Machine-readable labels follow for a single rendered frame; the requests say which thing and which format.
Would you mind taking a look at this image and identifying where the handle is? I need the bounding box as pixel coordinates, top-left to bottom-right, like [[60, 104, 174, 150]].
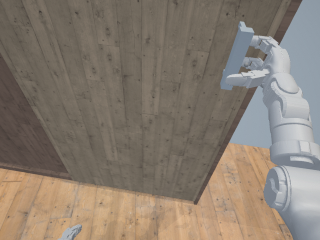
[[220, 21, 255, 90]]

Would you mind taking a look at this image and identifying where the robot right forearm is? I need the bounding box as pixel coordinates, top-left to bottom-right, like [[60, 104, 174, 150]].
[[262, 72, 320, 171]]

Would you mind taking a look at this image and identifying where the wardrobe door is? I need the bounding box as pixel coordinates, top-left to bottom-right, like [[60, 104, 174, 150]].
[[0, 53, 69, 174], [0, 0, 291, 201]]

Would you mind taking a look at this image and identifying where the robot right upper arm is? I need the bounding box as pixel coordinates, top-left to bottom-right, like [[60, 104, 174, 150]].
[[263, 165, 320, 240]]

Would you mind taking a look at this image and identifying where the left robot hand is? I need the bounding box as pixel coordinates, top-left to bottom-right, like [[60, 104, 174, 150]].
[[58, 224, 82, 240]]

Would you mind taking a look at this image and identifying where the right robot hand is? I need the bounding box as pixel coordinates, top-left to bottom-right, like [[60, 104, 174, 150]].
[[225, 35, 291, 89]]

